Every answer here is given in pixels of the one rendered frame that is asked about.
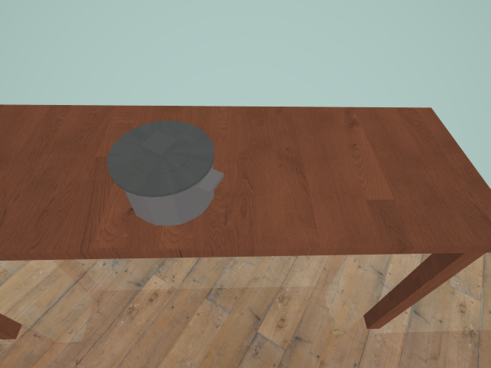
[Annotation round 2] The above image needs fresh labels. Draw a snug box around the table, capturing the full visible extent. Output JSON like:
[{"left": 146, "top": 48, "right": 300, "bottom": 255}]
[{"left": 0, "top": 104, "right": 491, "bottom": 340}]

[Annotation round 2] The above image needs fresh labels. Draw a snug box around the lid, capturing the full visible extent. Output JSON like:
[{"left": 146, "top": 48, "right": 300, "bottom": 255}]
[{"left": 107, "top": 120, "right": 214, "bottom": 197}]

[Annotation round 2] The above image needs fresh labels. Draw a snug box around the knob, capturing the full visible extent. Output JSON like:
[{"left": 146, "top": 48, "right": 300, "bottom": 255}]
[{"left": 140, "top": 131, "right": 179, "bottom": 161}]

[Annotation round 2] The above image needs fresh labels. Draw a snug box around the pot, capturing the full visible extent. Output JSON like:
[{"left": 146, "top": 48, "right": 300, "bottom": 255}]
[{"left": 124, "top": 166, "right": 224, "bottom": 226}]

